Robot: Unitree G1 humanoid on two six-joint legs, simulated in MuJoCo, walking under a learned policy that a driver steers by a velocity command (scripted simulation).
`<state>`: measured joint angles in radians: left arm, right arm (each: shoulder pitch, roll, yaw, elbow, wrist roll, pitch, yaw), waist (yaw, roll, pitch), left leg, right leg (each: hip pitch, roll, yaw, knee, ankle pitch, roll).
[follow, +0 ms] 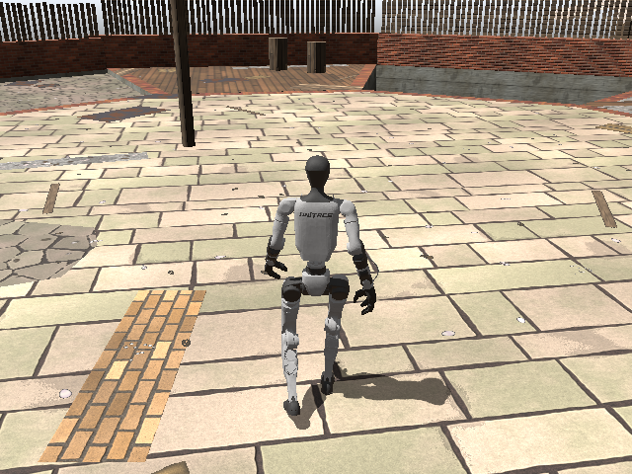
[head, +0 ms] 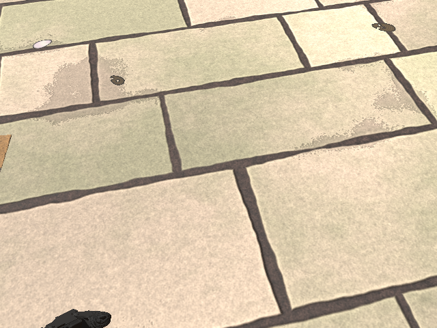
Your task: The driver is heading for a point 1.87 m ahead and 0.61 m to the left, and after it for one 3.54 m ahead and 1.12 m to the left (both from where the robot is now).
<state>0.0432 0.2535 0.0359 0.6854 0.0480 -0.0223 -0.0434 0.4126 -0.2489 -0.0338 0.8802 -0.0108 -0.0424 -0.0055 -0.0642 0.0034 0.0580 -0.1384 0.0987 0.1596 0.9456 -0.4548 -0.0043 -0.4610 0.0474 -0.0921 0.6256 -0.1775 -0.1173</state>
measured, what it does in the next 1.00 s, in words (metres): walks ahead, turning left: left foot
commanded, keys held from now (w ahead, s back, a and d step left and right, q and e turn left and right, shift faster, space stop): w+q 1.00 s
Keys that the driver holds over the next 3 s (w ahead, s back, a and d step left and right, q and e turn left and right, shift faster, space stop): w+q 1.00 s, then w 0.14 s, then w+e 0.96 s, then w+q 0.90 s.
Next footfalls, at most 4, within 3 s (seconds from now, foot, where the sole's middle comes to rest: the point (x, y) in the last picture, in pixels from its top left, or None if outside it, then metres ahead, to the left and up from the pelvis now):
0.50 left None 0.39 0.12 -0.75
1.02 right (192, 235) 0.74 0.08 -0.75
1.48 left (103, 226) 0.80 0.38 -0.75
2.00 right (142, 148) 1.13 0.26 -0.75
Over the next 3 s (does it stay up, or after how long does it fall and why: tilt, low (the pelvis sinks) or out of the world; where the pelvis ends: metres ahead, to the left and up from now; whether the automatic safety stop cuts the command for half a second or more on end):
stays up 1.51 0.42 0.02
